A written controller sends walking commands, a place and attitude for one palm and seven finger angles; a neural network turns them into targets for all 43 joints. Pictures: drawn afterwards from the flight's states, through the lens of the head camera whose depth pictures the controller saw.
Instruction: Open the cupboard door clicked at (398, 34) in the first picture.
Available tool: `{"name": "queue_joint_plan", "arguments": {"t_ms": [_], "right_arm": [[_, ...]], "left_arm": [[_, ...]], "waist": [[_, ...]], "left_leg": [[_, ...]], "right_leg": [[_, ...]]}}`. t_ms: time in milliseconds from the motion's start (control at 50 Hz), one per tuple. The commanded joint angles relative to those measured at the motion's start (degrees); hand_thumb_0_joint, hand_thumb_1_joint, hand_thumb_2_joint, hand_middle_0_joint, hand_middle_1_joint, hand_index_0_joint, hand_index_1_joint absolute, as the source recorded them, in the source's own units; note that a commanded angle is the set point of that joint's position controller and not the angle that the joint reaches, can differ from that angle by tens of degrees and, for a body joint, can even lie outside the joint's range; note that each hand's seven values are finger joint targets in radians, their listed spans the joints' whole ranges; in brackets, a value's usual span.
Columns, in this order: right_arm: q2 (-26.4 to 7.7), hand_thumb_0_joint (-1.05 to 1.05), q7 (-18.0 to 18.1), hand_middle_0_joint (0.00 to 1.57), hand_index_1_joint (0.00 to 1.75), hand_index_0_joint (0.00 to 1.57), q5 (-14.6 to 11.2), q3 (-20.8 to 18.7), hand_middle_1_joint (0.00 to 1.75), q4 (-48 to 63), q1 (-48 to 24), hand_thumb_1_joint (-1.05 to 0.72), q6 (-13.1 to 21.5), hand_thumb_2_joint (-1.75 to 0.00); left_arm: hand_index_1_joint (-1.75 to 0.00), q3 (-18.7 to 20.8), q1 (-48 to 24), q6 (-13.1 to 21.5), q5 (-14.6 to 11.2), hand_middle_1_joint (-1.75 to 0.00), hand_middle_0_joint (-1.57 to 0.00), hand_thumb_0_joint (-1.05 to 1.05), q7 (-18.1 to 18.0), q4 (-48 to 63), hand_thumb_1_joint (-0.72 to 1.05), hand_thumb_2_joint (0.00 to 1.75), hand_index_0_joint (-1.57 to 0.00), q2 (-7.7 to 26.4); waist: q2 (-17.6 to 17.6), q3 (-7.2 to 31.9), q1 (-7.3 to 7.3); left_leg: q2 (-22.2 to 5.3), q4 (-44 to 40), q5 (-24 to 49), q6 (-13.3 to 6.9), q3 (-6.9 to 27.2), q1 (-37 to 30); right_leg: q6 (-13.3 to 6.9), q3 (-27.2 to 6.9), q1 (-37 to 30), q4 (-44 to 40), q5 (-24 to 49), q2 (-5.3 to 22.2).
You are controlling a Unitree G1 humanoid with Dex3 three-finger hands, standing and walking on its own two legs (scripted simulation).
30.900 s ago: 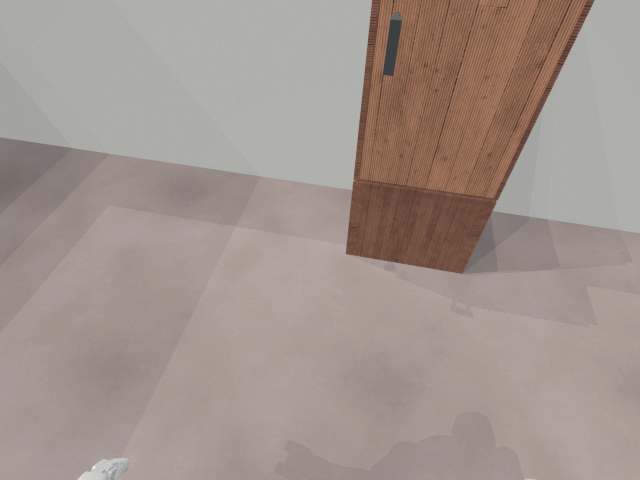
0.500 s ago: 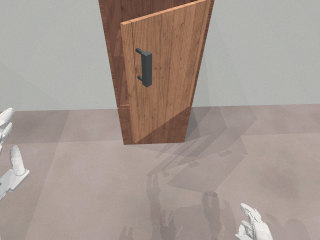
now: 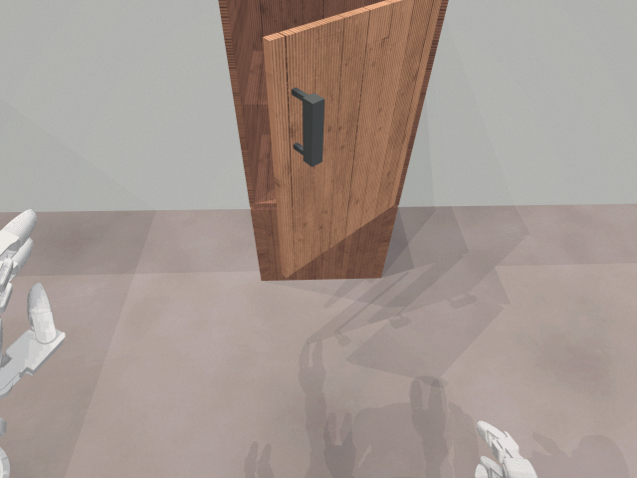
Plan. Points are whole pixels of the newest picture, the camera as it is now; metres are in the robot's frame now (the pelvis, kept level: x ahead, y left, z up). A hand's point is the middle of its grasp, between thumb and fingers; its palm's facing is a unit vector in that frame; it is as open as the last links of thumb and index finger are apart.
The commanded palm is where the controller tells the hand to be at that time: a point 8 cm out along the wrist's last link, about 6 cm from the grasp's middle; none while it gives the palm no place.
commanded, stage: let the arm hang, fingers relaxed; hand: left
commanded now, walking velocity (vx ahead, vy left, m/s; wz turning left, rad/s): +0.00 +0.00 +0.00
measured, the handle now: (305, 126) +0.65 +0.07 +0.10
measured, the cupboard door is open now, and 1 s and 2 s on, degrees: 39 39 39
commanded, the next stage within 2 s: look to check the result in 1.08 s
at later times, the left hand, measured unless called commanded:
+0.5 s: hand out of the picture +0.01 +0.19 -0.17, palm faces +0.04 -0.97 -0.23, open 7.2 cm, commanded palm none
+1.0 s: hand out of the picture +0.10 +0.21 -0.15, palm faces +0.04 -0.96 -0.29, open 7.3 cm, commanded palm none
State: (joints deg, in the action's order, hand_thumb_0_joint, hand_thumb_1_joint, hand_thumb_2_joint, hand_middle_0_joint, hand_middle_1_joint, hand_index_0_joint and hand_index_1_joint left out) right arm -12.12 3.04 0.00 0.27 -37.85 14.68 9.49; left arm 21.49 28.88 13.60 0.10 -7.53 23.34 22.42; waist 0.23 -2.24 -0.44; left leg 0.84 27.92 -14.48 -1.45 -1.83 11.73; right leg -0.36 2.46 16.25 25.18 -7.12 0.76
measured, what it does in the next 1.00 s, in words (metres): stands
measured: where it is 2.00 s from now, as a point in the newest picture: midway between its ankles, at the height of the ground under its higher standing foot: outside the picture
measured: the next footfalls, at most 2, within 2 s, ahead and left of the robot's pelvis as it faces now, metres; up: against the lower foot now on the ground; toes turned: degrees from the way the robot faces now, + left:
none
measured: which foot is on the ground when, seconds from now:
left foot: down 0.00-1.00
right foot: down 0.00-1.00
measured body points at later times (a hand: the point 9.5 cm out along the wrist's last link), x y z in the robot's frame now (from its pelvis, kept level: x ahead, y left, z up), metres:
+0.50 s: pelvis +0.00 -0.02 +0.00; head +0.03 -0.01 +0.45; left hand +0.01 +0.24 -0.16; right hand +0.01 -0.29 -0.15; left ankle +0.01 +0.10 -0.74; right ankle +0.07 -0.11 -0.74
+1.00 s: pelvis +0.03 -0.02 +0.01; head +0.05 -0.03 +0.46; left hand +0.10 +0.26 -0.13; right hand +0.08 -0.28 -0.15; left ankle +0.01 +0.10 -0.74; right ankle +0.07 -0.11 -0.74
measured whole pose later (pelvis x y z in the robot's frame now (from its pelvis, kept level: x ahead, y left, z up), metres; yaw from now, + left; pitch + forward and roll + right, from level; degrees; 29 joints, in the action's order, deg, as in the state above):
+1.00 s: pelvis +0.03 -0.02 +0.01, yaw +2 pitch -1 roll +1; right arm -15.6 0.6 1.3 -0.7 -63.8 9.9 0.5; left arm 1.4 6.4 0.8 0.9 -0.1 -63.9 14.8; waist -1.2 -3.1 0.0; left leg 0.6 20.8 -13.0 0.0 0.5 6.5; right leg -1.9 4.3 12.1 22.0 -8.6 0.4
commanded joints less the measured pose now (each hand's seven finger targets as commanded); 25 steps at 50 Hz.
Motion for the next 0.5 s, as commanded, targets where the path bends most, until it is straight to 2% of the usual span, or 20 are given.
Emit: {"name": "queue_joint_plan", "arguments": {"t_ms": [0,20,40,80,100,120,140,160,180,200,220,260,340,360,380,440,480], "right_arm": [[-13.14,0.00,-3.52,0.20,0.30,0.20,-0.05,-5.41,0.30,-4.48,-2.20,-0.90,-1.90,-0.90],[-13.41,0.00,-3.41,0.20,0.30,0.20,0.48,-5.27,0.30,-4.86,-2.82,-0.90,-2.92,-0.90],[-14.12,0.00,-3.30,0.20,0.30,0.20,0.76,-4.93,0.30,-4.49,-4.51,-0.90,-3.92,-0.90],[-15.48,0.00,-3.14,0.20,0.30,0.20,1.31,-4.65,0.30,-4.53,-6.82,-0.90,-4.93,-0.90],[-16.05,0.00,-3.07,0.20,0.30,0.20,1.49,-4.56,0.30,-5.07,-7.59,-0.90,-5.39,-0.90],[-16.00,0.00,-3.07,0.20,0.30,0.20,1.50,-4.54,0.30,-5.67,-7.88,-0.90,-5.91,-0.90],[-15.10,0.00,-3.08,0.20,0.30,0.20,1.35,-4.31,0.30,-6.34,-7.55,-0.90,-6.47,-0.90],[-13.76,0.00,-3.08,0.20,0.30,0.20,1.16,-3.97,0.30,-7.30,-6.25,-0.90,-7.07,-0.90],[-12.80,0.00,-3.17,0.20,0.30,0.20,1.04,-3.63,0.30,-8.04,-4.82,-0.90,-7.75,-0.90],[-11.38,0.00,-3.09,0.20,0.30,0.20,1.14,-3.28,0.30,-9.57,-3.58,-0.90,-8.24,-0.90],[-10.54,0.00,-2.98,0.20,0.30,0.20,1.21,-2.91,0.30,-10.91,-2.72,-0.90,-8.59,-0.90],[-9.53,0.00,-2.94,0.20,0.30,0.20,1.31,-2.51,0.30,-12.85,-2.38,-0.90,-9.00,-0.90],[-9.66,0.00,-2.47,0.20,0.30,0.20,1.59,-2.67,0.30,-15.69,-2.50,-0.90,-9.37,-0.90],[-9.49,0.00,-2.46,0.20,0.30,0.20,1.55,-2.74,0.30,-16.40,-2.18,-0.90,-9.46,-0.90],[-10.40,0.00,-2.35,0.20,0.30,0.20,1.39,-2.88,0.30,-16.85,-1.66,-0.90,-9.53,-0.90],[-10.29,0.00,-2.17,0.20,0.30,0.20,1.28,-3.05,0.30,-19.06,0.72,-0.90,-9.40,-0.90],[-10.38,0.00,-2.09,0.20,0.30,0.20,1.19,-3.15,0.30,-20.05,1.17,-0.90,-9.42,-0.90]], "left_arm": [[-0.30,-13.76,-4.95,-12.62,1.58,-0.30,-0.20,0.00,7.53,-32.55,0.90,0.90,-0.20,-0.14],[-0.30,-13.98,-7.58,-12.69,1.64,-0.30,-0.20,0.00,7.49,-33.76,0.90,0.90,-0.20,-0.87],[-0.30,-14.16,-9.82,-12.75,1.89,-0.30,-0.20,0.00,7.46,-35.96,0.90,0.90,-0.20,-0.22],[-0.30,-14.59,-12.76,-12.88,2.25,-0.30,-0.20,0.00,7.35,-41.56,0.90,0.90,-0.20,1.67],[-0.30,-14.66,-13.41,-12.97,2.32,-0.30,-0.20,0.00,7.34,-44.93,0.90,0.90,-0.20,2.32],[-0.30,-14.70,-13.90,-12.88,2.48,-0.30,-0.20,0.00,7.32,-48.38,0.90,0.90,-0.20,3.17],[-0.30,-15.10,-14.76,-12.94,2.54,-0.30,-0.20,0.00,7.29,-51.76,0.90,0.90,-0.20,3.84],[-0.30,-15.75,-15.81,-12.99,2.43,-0.30,-0.20,0.00,7.25,-54.82,0.90,0.90,-0.20,4.14],[-0.30,-16.40,-17.09,-13.15,2.18,-0.30,-0.20,0.00,7.09,-57.32,0.90,0.90,-0.20,4.50],[-0.30,-17.03,-18.36,-13.20,1.87,-0.30,-0.20,0.00,6.98,-59.81,0.90,0.90,-0.20,4.11],[-0.30,-17.41,-19.45,-13.29,1.67,-0.30,-0.20,0.00,6.88,-62.01,0.90,0.90,-0.20,3.83],[-0.30,-18.06,-19.81,-13.33,1.39,-0.30,-0.20,0.00,6.77,-66.17,0.90,0.90,-0.20,2.73],[-0.30,-17.73,-17.82,-13.10,1.06,-0.30,-0.20,0.00,6.59,-73.55,0.90,0.90,-0.20,0.81],[-0.30,-17.80,-17.46,-13.06,1.03,-0.30,-0.20,0.00,6.60,-75.05,0.90,0.90,-0.20,1.05],[-0.30,-17.76,-17.43,-12.88,1.00,-0.30,-0.20,0.00,6.61,-76.27,0.90,0.90,-0.20,1.63],[-0.30,-17.78,-18.06,-12.57,0.85,-0.30,-0.20,0.00,6.67,-79.37,0.90,0.90,-0.20,1.36],[-0.30,-17.78,-18.18,-12.48,0.79,-0.30,-0.20,0.00,6.60,-81.05,0.90,0.90,-0.20,1.43]], "waist": [[-2.11,2.76,2.87],[-2.45,3.60,2.40],[-2.60,2.62,1.97],[3.67,2.21,0.82],[5.94,2.86,0.07],[7.78,4.34,-0.42],[9.89,5.00,-0.30],[11.50,6.70,0.45],[10.86,7.08,1.23],[8.20,8.03,1.81],[4.97,8.11,2.15],[-1.62,6.93,1.98],[-9.08,3.73,0.58],[-9.46,3.28,0.37],[-7.82,2.45,0.22],[-4.12,2.00,0.54],[-2.71,-0.04,0.52]], "left_leg": [[-5.77,1.12,16.49,0.25,4.95,3.73],[-7.49,-0.86,12.81,-1.54,8.08,7.60],[-8.95,-3.82,10.94,-3.05,10.60,11.44],[-10.52,-6.67,9.77,-4.43,14.11,14.48],[-10.15,-6.20,9.09,-4.52,13.72,14.67],[-8.66,-4.46,8.87,-4.00,12.07,13.16],[-6.10,-2.03,6.60,-2.96,9.57,10.93],[-3.17,0.82,2.72,-1.95,6.90,8.29],[-1.11,2.78,-0.66,-1.25,4.89,5.51],[-0.44,3.93,-1.87,-0.94,3.74,2.77],[-0.69,3.75,-1.89,-0.78,3.56,1.06],[-1.80,0.80,-2.21,-0.91,5.23,0.96],[-4.12,-5.15,-6.06,-1.07,7.89,6.42],[-4.15,-6.04,-7.14,-1.14,8.19,7.35],[-4.58,-6.23,-6.93,-1.09,8.12,7.27],[-4.78,-7.06,-6.26,-1.02,8.15,6.98],[-4.80,-7.30,-5.59,-1.02,7.83,6.17]], "right_leg": [[-2.43,-4.23,3.45,3.46,2.37,5.27],[-2.40,-2.61,3.31,6.66,-3.95,3.84],[-2.08,-2.23,1.69,10.15,-6.52,2.20],[-2.11,-3.34,-2.37,12.27,-8.42,1.05],[-2.11,-4.08,-4.02,10.94,-7.13,1.64],[-2.34,-5.09,-5.50,8.37,-4.05,2.78],[-2.90,-7.05,-5.23,4.68,-2.28,4.74],[-4.23,-10.15,-4.57,0.98,-2.77,7.37],[-5.51,-12.00,-2.42,-2.00,-5.97,9.35],[-6.40,-13.38,-1.14,-3.84,-8.65,10.48],[-6.52,-13.12,-0.11,-4.80,-11.58,10.58],[-5.46,-11.66,0.67,-5.22,-16.27,8.58],[-4.04,-8.75,-3.63,-5.04,-15.80,6.17],[-3.90,-8.43,-4.56,-5.15,-15.56,5.93],[-3.78,-8.12,-4.85,-5.80,-15.13,5.91],[-3.91,-8.05,-6.13,-7.09,-14.74,6.26],[-4.02,-8.03,-4.69,-8.32,-15.53,6.32]]}}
